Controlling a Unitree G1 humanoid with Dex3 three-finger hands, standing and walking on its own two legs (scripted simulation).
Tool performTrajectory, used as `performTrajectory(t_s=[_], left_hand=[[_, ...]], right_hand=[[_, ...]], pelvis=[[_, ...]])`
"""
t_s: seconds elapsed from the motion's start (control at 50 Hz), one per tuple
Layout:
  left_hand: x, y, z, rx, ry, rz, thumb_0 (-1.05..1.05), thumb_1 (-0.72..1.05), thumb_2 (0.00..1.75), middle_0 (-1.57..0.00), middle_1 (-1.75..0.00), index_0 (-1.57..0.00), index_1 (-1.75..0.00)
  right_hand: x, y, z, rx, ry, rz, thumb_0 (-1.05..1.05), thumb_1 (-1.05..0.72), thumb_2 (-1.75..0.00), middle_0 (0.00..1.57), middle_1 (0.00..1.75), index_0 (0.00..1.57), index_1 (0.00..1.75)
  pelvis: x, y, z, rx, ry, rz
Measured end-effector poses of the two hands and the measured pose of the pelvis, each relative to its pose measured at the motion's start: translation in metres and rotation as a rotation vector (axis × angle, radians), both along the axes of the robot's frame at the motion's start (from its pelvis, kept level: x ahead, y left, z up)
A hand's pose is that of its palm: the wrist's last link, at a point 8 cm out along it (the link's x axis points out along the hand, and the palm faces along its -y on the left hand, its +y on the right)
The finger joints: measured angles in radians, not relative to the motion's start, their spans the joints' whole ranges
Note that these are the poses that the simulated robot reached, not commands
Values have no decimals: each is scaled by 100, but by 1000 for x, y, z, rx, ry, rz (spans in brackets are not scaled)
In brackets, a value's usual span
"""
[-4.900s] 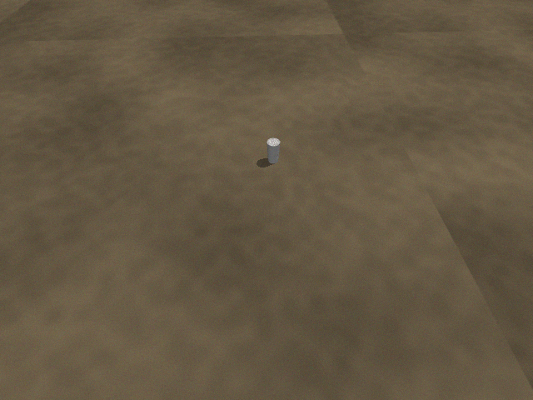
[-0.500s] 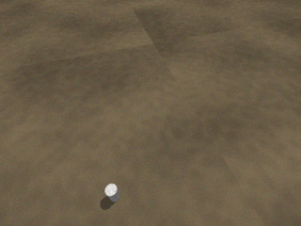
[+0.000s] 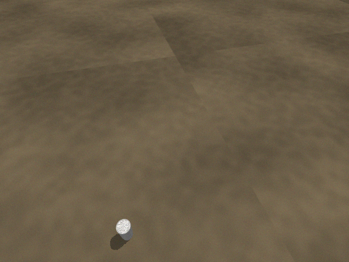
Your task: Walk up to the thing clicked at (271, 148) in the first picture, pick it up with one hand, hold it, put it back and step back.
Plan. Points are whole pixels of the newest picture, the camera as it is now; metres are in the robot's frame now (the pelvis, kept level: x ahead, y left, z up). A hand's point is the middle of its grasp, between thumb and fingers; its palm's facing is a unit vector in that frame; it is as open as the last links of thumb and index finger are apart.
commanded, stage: walk up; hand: left
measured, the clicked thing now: (125, 230) +0.43 +0.27 -0.71
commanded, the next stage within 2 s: stand in 0.38 s
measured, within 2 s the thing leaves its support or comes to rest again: neither
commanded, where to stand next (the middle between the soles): +0.08 +0.01 m, yaw +2 degrees
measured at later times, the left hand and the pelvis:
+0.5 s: hand out of the picture +0.09 +0.25 -0.16, palm faces -0.01 -0.94 -0.33, open 7.3 cm; pelvis +0.01 +0.00 +0.00, yaw +0 degrees
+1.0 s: hand out of the picture +0.09 +0.25 -0.15, palm faces -0.01 -0.94 -0.34, open 7.3 cm; pelvis +0.02 +0.00 +0.00, yaw +1 degrees
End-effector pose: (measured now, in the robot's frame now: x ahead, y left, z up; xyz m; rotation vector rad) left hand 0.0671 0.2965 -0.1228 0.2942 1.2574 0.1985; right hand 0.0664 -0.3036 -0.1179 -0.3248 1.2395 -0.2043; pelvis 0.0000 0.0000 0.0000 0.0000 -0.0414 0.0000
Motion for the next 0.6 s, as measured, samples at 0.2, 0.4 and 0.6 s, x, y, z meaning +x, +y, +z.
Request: performTrajectory(t_s=[0.2, 0.4, 0.6], left_hand=[[-6, 1, 2, 10, 18, 26, 1, 91, 90, -21, -30, -21, -30], [9, -2, 2, 1, -9, 13, 1, 91, 90, -21, -30, -21, -30], [24, -3, 4, 6, -40, -11, 0, 91, 90, -21, -30, -21, -30]], right_hand=[[22, 11, -3, 32, -25, 14, 0, -90, -90, 20, 30, 20, 30], [29, 10, 0, 25, -31, 10, 0, -90, -90, 20, 30, 20, 30], [25, 8, 1, 16, -21, 0, 0, -90, -90, 20, 30, 20, 30]], pelvis=[[7, 0, 1, -2, -1, 2], [12, 0, 2, -1, 2, 2], [14, 0, 2, 2, 4, 7]])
